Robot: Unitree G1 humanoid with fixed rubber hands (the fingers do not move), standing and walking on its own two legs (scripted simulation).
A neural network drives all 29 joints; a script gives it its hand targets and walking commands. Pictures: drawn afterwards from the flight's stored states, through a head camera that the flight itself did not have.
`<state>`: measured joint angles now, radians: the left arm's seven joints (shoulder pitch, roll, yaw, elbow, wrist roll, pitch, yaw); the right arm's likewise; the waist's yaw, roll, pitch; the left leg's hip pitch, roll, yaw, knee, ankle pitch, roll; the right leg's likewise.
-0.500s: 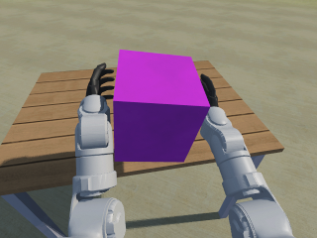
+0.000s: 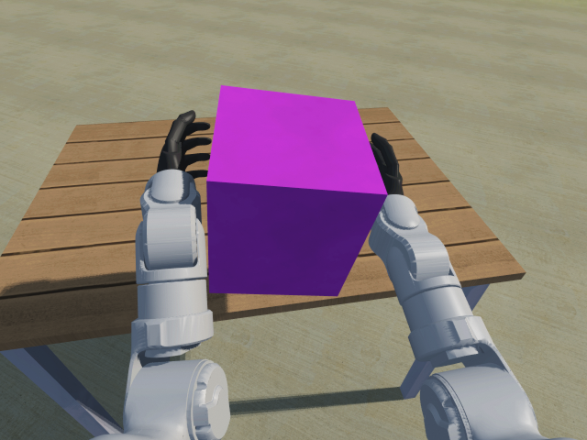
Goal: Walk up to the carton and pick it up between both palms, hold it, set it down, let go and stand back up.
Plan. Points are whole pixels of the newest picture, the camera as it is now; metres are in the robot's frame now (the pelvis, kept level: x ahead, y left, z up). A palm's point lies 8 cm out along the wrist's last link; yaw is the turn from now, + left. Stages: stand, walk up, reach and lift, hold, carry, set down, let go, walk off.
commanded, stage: hold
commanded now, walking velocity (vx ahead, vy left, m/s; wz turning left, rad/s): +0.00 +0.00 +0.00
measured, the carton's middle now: (282, 196) +0.37 +0.01 +0.18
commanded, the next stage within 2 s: none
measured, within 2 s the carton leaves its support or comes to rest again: neither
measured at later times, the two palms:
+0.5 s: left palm (176, 175) +0.37 +0.14 +0.22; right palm (384, 192) +0.36 -0.12 +0.19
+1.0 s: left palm (174, 176) +0.36 +0.14 +0.23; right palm (385, 194) +0.36 -0.12 +0.19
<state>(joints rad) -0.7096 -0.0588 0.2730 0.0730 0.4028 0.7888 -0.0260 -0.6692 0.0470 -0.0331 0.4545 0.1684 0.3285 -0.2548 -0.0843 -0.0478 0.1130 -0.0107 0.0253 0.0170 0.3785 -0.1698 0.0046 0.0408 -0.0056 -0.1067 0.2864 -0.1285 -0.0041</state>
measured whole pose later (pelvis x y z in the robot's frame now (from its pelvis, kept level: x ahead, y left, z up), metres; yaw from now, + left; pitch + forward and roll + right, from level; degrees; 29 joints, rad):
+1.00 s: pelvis +0.00 +0.00 +0.00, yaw +0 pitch -12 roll -1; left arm -0.67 -0.07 0.26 0.04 0.40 0.80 -0.02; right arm -0.65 0.04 -0.01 0.44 0.17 0.33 -0.25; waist -0.08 -0.04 0.10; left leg 0.01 0.02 0.03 0.38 -0.18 0.01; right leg 0.05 -0.01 -0.10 0.29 -0.13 0.00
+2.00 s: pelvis +0.00 +0.00 +0.00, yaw +0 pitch -12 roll -1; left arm -0.68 -0.07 0.26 0.04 0.41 0.80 -0.03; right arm -0.66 0.04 -0.01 0.45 0.17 0.32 -0.25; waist -0.09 -0.05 0.12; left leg 0.01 0.02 0.02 0.38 -0.18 0.01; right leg 0.06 -0.01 -0.10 0.29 -0.13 0.00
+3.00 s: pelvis +0.00 +0.00 +0.00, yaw +0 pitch -12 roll -1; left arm -0.69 -0.07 0.27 0.05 0.41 0.79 -0.02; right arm -0.67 0.03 -0.02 0.45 0.17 0.32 -0.25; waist -0.08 -0.04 0.11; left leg 0.00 0.02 0.02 0.38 -0.18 0.01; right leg 0.05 -0.01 -0.10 0.29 -0.13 0.00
